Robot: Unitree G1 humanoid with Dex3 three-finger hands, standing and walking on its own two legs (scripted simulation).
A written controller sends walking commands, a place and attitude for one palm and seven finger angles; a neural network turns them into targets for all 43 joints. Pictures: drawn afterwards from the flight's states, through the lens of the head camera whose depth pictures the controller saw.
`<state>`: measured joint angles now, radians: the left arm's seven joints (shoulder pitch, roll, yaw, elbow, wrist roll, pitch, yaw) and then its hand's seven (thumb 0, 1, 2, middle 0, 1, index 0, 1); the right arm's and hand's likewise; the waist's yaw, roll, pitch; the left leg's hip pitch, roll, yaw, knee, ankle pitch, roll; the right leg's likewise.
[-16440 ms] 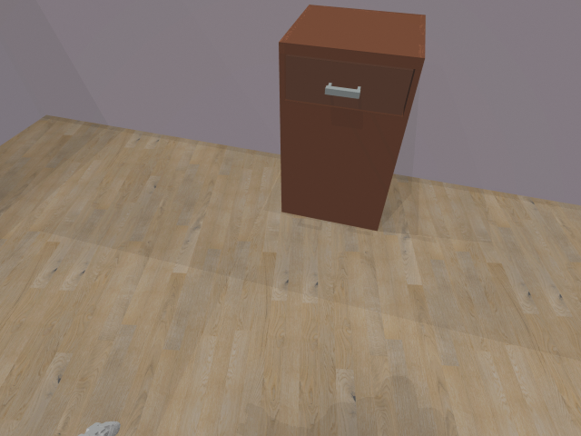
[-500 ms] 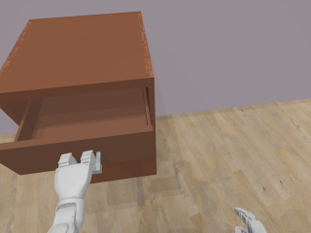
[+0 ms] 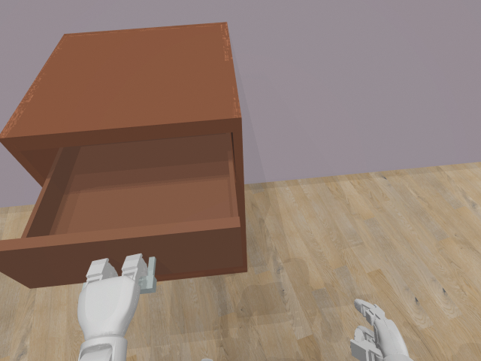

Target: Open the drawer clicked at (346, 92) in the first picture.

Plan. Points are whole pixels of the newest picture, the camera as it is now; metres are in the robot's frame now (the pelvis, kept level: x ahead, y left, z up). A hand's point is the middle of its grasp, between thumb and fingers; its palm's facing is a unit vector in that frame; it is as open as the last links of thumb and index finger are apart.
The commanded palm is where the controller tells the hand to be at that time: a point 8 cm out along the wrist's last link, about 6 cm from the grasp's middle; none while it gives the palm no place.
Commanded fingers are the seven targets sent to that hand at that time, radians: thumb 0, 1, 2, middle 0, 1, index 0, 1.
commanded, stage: pull the drawer open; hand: left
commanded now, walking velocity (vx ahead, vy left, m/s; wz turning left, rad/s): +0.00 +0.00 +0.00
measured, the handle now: (121, 276) +0.26 +0.23 -0.02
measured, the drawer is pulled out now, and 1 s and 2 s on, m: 0.22 0.30 0.30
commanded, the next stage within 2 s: open the thumb to release the handle in 0.86 s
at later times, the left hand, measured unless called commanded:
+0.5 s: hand (119, 344) +0.16 +0.21 -0.04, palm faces -0.04 -0.11 -0.99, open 5.7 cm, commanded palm +0.12 +0.21 +0.01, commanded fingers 0.00 0.90 0.90 -0.40 -1.35 -0.40 -1.35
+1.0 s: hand out of the picture +0.14 +0.21 -0.04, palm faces -0.07 -0.12 -0.99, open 5.9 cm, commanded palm +0.11 +0.21 +0.01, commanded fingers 0.00 0.69 0.81 -0.38 -1.33 -0.38 -1.33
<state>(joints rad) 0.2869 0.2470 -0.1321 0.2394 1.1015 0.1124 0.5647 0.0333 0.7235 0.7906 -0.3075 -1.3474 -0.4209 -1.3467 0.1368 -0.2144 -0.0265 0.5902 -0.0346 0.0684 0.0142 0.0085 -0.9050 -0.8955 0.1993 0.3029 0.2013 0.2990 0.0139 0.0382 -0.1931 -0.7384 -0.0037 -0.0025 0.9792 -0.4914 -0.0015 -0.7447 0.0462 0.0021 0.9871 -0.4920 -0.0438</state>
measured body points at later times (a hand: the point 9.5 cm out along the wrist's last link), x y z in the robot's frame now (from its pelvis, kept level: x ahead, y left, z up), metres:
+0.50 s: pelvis +0.00 +0.00 -0.01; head +0.04 -0.03 +0.44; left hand +0.16 +0.21 +0.01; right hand +0.21 -0.22 -0.10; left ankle -0.01 +0.12 -0.68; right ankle -0.01 -0.09 -0.68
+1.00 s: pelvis +0.00 -0.01 -0.02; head +0.04 -0.03 +0.43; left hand +0.13 +0.21 +0.01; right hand +0.21 -0.22 -0.11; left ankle -0.01 +0.12 -0.68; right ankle -0.01 -0.09 -0.68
